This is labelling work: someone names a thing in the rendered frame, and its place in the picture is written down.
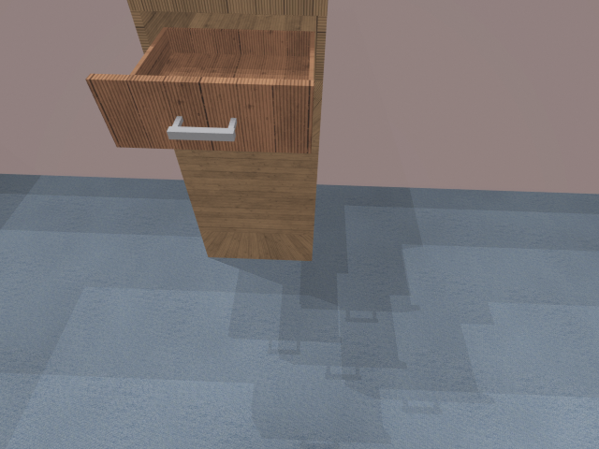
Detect drawer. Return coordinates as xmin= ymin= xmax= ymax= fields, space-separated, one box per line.
xmin=86 ymin=27 xmax=314 ymax=153

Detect handle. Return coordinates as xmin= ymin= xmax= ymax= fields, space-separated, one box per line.
xmin=167 ymin=116 xmax=237 ymax=141

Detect cabinet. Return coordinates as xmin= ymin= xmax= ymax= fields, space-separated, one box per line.
xmin=127 ymin=0 xmax=328 ymax=261

